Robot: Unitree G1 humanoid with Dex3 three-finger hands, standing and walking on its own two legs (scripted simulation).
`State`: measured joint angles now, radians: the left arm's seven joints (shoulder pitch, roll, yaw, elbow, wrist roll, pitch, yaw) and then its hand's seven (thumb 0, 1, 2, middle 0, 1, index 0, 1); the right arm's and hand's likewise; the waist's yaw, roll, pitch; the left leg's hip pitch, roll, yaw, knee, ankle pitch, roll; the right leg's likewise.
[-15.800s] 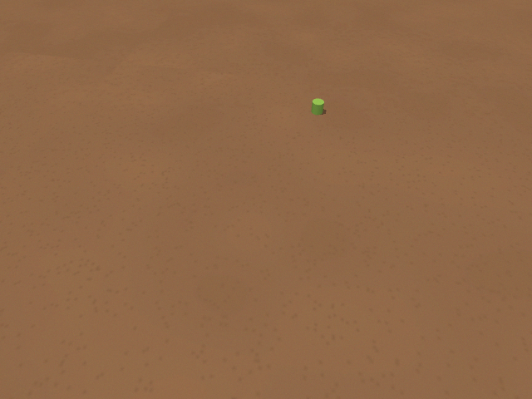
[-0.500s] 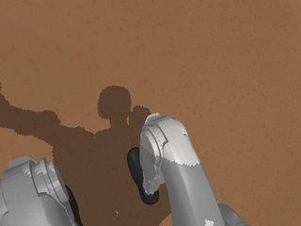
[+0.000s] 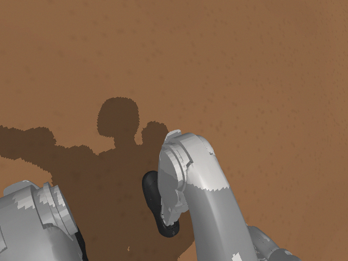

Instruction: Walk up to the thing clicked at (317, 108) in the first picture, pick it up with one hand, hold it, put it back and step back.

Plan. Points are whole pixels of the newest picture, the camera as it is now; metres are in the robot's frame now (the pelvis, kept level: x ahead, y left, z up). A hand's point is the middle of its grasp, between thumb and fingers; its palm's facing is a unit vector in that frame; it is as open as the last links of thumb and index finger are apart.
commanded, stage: rest palm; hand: left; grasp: from above
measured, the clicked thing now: out of the picture +0.47 +0.35 -0.26
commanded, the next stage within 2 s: close in 0.02 s
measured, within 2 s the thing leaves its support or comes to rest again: neither
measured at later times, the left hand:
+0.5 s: hand out of the picture +0.46 +0.34 -0.24, palm faces -0.44 -0.16 -0.88, open 12.6 cm
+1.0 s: hand out of the picture +0.45 +0.34 -0.24, palm faces -0.45 -0.15 -0.88, open 10.9 cm
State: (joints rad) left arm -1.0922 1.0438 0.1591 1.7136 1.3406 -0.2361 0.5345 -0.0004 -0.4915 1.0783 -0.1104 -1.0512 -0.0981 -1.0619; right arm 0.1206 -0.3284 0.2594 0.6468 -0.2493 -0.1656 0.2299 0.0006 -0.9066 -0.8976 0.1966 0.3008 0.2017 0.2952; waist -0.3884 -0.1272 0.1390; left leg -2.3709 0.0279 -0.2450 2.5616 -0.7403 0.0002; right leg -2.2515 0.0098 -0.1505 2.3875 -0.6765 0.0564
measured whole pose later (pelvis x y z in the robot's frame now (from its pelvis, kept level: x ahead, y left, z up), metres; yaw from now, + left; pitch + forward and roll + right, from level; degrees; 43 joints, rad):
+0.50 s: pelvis +0.00 +0.00 +0.00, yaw -1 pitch +29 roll -14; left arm -1.11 1.08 0.16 1.72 1.33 -0.23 0.54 0.00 -0.31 0.93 -0.20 -1.04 -0.22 -1.02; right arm 0.13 -0.35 0.29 0.63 -0.25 -0.18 0.22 0.00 -0.90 -0.89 0.20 0.30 0.20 0.30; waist -0.40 -0.13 0.16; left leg -2.37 0.03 -0.26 2.57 -0.74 0.00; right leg -2.26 0.02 -0.16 2.38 -0.66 0.06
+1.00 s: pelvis +0.00 +0.00 +0.00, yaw -1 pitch +29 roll -15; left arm -1.12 1.08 0.11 1.74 1.33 -0.25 0.55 0.00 -0.10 0.80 -0.38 -0.94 -0.42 -0.91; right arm 0.11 -0.34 0.30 0.62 -0.25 -0.17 0.22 0.00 -0.90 -0.89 0.20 0.30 0.20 0.29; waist -0.39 -0.14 0.16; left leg -2.36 0.03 -0.26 2.56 -0.73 0.00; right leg -2.24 0.02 -0.16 2.37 -0.66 0.06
